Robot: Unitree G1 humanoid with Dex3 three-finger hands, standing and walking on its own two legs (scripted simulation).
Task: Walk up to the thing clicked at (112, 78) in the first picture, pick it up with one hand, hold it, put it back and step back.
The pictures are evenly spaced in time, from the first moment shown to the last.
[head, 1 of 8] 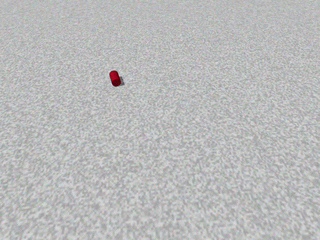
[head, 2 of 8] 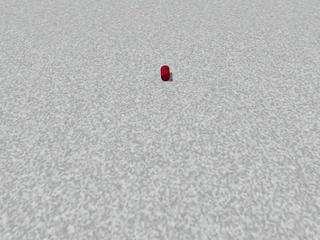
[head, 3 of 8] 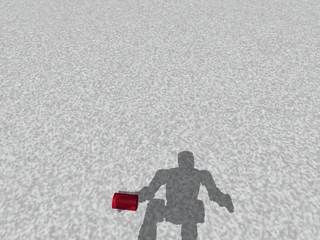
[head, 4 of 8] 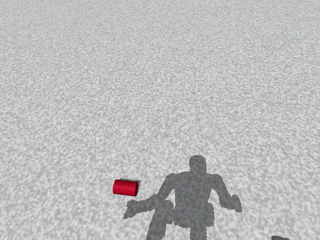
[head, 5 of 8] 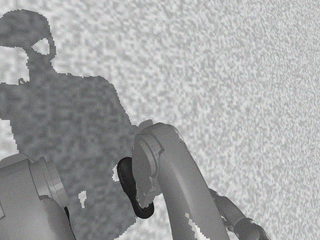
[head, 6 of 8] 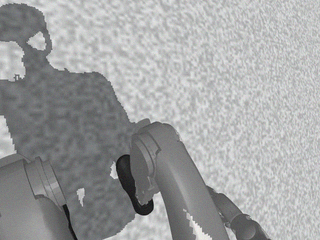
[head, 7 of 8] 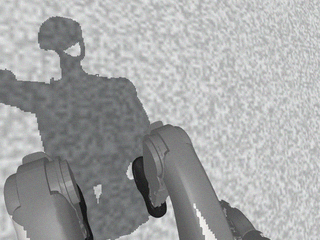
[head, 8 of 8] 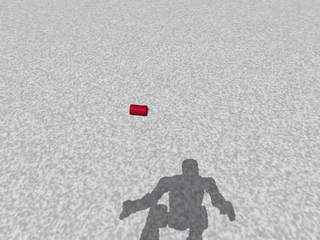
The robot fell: no
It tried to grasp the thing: yes
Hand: left
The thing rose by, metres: 0.00
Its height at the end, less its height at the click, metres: +0.00
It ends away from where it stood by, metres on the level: 0.06
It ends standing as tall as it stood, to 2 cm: yes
